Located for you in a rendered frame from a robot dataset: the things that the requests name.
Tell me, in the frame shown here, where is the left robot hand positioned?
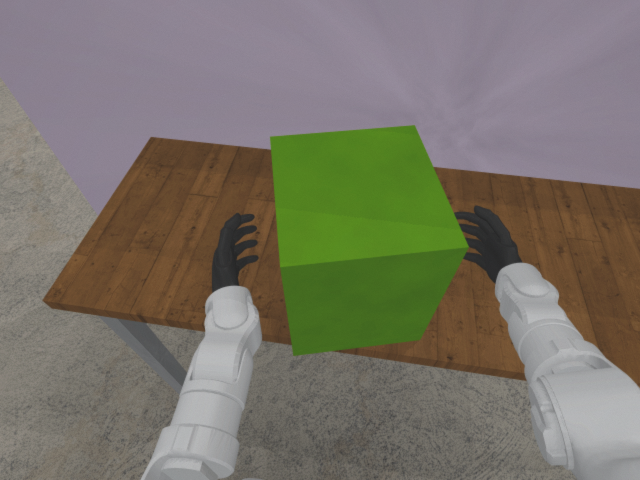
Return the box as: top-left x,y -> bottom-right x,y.
212,213 -> 259,293

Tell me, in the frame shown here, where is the right robot upper arm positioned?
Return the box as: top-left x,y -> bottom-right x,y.
528,367 -> 640,480

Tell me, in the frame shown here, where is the carton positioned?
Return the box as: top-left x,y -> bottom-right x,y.
270,125 -> 469,356

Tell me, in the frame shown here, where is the right robot hand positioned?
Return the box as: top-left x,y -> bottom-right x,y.
454,205 -> 523,284

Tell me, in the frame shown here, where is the left robot forearm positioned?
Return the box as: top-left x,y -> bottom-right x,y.
141,286 -> 262,480

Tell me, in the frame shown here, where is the right robot forearm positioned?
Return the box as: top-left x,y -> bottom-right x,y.
495,263 -> 640,397

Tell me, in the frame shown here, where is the table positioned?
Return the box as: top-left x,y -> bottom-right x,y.
42,137 -> 640,395

